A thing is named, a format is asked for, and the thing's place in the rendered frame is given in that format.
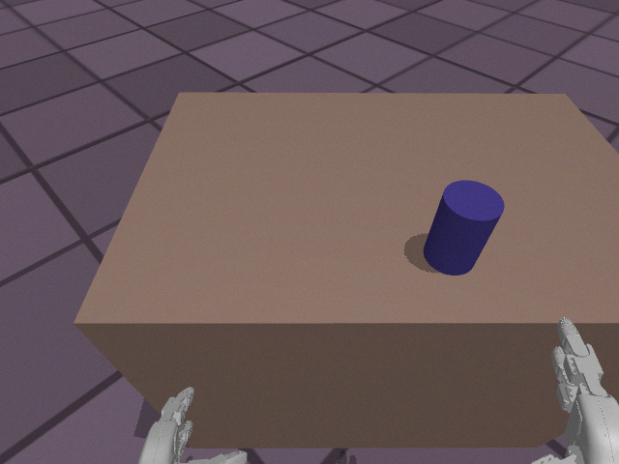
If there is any can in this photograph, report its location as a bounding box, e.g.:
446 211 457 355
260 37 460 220
424 180 505 276

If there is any left robot hand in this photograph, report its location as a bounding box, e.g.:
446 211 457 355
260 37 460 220
138 387 247 464

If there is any right robot hand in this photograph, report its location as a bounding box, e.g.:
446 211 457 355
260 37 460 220
531 317 619 464

